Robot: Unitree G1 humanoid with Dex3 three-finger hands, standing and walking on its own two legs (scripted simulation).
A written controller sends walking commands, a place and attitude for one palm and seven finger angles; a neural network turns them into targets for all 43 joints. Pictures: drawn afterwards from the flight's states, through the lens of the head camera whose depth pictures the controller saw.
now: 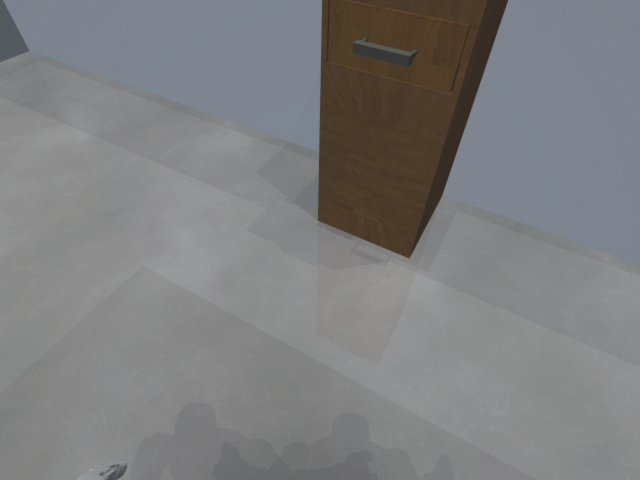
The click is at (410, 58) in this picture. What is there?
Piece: drawer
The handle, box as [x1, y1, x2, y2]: [352, 38, 417, 66]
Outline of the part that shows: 352,52 408,66 411,63 412,57 417,50 414,49 411,52 367,42 367,38 364,38 361,40 357,39 353,42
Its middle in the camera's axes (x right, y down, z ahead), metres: +0.18 -0.52 +1.06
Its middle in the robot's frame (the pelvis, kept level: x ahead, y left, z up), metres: +1.15 -0.12 +0.04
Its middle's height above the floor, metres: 0.81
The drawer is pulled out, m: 0.00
